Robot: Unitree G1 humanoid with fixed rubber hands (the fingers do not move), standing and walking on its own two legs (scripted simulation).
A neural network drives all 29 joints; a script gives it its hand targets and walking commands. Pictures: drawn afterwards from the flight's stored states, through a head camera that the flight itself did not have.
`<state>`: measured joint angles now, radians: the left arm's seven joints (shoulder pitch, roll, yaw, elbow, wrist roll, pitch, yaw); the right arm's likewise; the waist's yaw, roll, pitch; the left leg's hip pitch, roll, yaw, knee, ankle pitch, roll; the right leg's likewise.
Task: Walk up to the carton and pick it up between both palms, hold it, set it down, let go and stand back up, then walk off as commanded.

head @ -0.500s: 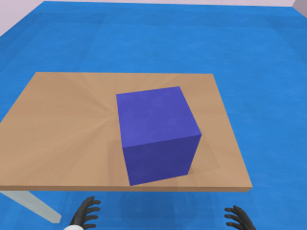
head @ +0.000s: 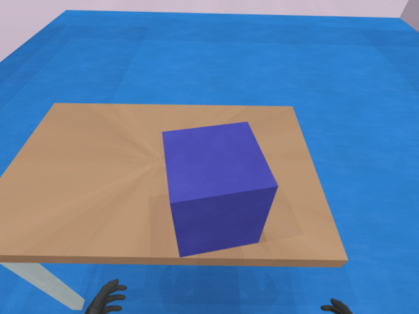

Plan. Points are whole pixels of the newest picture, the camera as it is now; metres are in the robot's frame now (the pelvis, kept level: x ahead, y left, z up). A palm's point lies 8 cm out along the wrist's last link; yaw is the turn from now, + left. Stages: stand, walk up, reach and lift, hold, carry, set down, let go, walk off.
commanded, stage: stand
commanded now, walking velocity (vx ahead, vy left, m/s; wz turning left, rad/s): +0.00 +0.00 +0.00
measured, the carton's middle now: (213, 190) +0.38 +0.02 +0.00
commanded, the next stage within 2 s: walk off in 0.22 s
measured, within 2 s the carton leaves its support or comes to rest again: neither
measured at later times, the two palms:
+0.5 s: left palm out of the picture +0.05 +0.31 -0.12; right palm out of the picture +0.07 -0.27 -0.11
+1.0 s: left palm out of the picture -0.09 +0.34 -0.12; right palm out of the picture -0.07 -0.30 -0.14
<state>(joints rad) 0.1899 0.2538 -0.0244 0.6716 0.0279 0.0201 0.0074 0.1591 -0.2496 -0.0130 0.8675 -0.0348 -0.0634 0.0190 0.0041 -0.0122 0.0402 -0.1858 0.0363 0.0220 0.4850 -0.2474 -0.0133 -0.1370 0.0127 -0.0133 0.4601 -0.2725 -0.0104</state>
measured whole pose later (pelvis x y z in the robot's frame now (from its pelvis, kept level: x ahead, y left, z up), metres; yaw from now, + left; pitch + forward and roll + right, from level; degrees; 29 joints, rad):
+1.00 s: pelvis -0.17 +0.02 -0.03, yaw +6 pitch -4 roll +0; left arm 0.16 0.39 0.05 0.78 0.03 0.06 0.02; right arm 0.20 -0.44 -0.07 0.86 -0.02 0.09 0.01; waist -0.01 0.04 0.19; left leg -0.27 -0.06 -0.14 0.94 -0.53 0.02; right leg -0.45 -0.06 -0.04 0.66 -0.15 0.01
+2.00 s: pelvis -0.32 +0.01 -0.01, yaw +3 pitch -5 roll -2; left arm 0.21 0.34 0.04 1.00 0.01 0.00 -0.02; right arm 0.21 -0.38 -0.03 1.04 -0.02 -0.02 0.00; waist -0.01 0.02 0.04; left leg -0.25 -0.02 -0.12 0.59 -0.25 0.00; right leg -0.17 0.06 -0.02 0.52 -0.27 -0.04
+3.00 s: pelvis -0.29 +0.00 +0.01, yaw +0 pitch -3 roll +0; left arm 0.11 0.34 -0.01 1.11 0.00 -0.02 0.00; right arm 0.07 -0.35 0.01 1.17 -0.01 -0.01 0.01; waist 0.00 0.01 0.07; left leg -0.12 -0.01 -0.08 0.34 -0.16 -0.02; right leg -0.08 0.06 0.02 0.31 -0.18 -0.04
